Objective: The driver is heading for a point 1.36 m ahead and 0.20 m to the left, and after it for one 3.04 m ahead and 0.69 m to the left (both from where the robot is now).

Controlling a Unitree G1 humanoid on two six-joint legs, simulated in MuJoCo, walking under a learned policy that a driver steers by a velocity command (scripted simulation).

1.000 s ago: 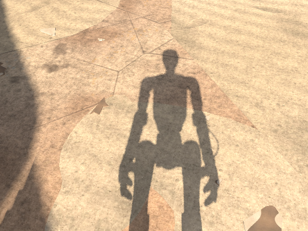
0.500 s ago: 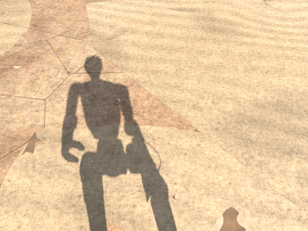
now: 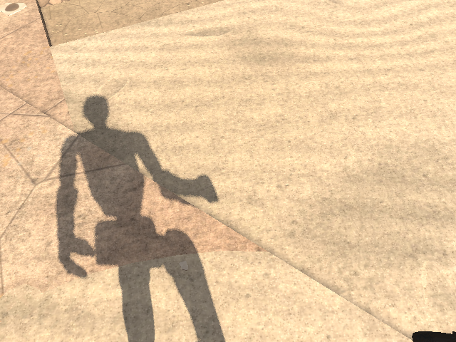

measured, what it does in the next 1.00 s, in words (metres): walks ahead: left foot, then right foot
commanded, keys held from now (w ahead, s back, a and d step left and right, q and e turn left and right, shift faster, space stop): w+e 0.08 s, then w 0.58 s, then w+q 0.34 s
